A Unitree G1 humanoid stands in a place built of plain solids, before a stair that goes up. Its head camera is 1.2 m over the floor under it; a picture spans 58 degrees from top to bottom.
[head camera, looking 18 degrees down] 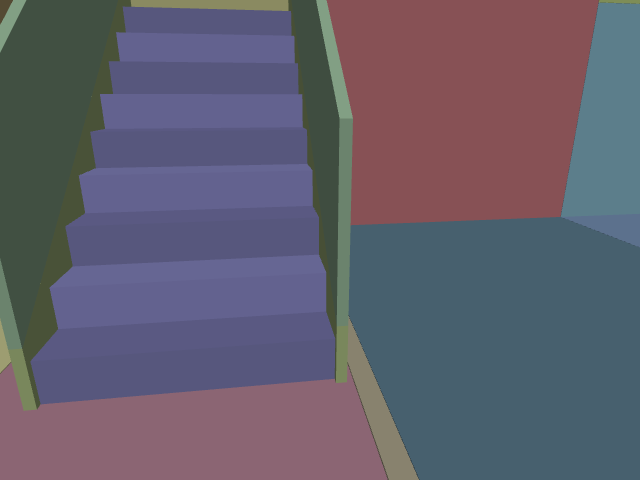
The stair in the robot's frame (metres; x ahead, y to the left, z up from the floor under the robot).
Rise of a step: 0.20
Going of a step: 0.26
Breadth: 1.24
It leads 8 degrees to the left of straight ahead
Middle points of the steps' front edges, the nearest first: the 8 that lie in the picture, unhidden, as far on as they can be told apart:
1.58 0.54 0.21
1.83 0.58 0.41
2.09 0.62 0.62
2.35 0.65 0.82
2.60 0.69 1.03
2.86 0.72 1.23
3.11 0.76 1.44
3.37 0.80 1.64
